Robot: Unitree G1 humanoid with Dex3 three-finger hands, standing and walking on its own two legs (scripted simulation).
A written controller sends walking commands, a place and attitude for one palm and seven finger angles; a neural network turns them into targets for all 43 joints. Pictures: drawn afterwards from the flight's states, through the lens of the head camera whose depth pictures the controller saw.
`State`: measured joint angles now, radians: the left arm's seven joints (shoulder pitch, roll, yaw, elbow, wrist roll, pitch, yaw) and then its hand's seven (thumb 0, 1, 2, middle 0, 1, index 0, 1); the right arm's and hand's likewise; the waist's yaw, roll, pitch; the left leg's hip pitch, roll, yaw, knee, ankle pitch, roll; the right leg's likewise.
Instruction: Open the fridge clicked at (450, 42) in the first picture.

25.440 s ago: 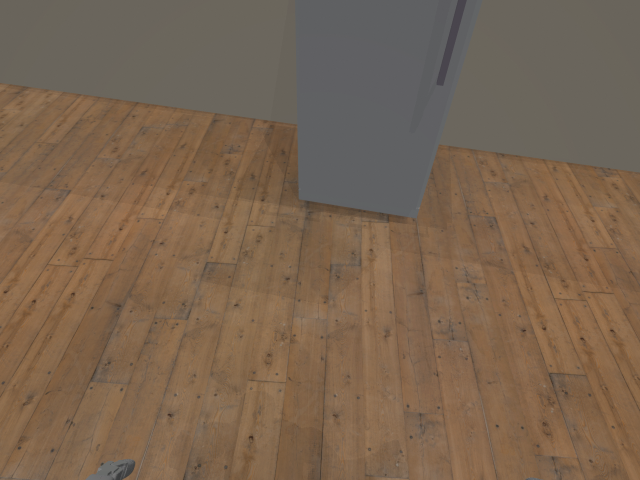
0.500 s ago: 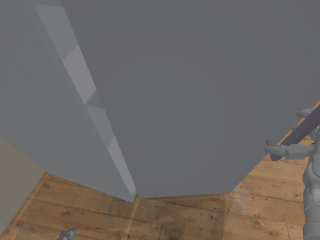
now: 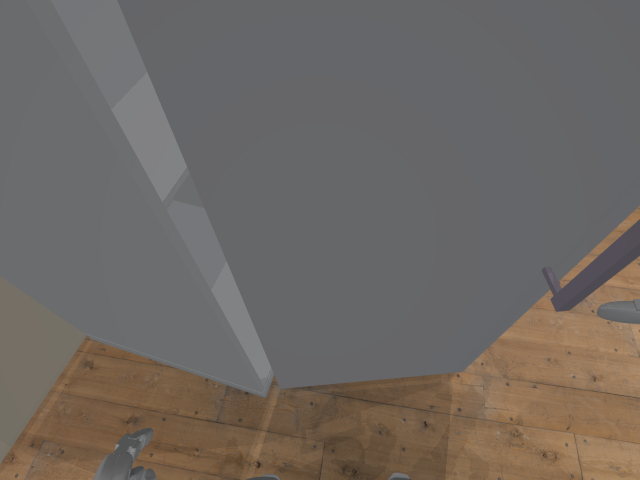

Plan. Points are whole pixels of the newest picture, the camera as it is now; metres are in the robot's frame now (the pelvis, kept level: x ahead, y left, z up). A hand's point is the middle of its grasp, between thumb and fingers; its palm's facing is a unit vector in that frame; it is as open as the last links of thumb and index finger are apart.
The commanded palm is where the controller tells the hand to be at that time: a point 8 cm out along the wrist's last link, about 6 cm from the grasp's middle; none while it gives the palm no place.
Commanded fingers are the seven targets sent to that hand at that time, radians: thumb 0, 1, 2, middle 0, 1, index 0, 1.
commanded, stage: slip the hand off the handle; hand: right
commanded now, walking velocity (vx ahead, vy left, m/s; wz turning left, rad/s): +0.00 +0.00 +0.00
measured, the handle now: out of the picture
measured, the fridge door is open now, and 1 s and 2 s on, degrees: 68 68 68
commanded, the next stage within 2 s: draw the hand back to the body in 1.02 s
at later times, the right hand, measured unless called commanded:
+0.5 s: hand out of the picture +0.36 -0.41 +0.06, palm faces +0.40 +0.85 -0.35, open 14.6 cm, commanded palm +0.29 -0.44 +0.08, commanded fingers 0.00 0.55 -0.20 0.25 1.15 0.25 1.15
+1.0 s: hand out of the picture +0.25 -0.41 +0.06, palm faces +0.46 +0.83 -0.33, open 14.6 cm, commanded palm +0.20 -0.44 +0.08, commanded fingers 0.00 0.55 -0.20 0.25 1.15 0.25 1.15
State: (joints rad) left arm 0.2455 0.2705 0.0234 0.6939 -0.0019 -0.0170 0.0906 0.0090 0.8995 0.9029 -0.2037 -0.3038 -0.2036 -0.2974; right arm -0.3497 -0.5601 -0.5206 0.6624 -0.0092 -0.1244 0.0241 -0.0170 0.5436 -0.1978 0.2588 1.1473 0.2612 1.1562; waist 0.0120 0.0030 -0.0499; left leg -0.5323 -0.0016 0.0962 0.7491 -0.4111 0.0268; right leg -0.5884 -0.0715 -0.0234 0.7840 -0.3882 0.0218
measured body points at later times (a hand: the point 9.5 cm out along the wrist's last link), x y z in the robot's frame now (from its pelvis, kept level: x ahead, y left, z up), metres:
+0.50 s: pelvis -0.02 -0.03 -0.01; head +0.07 -0.04 +0.43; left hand +0.02 +0.26 -0.12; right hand +0.33 -0.45 +0.08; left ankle -0.03 +0.10 -0.71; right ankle -0.01 -0.13 -0.71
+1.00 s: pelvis -0.01 -0.03 +0.00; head +0.04 -0.05 +0.44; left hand +0.16 +0.21 -0.09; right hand +0.22 -0.45 +0.08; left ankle -0.03 +0.10 -0.71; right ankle -0.01 -0.13 -0.71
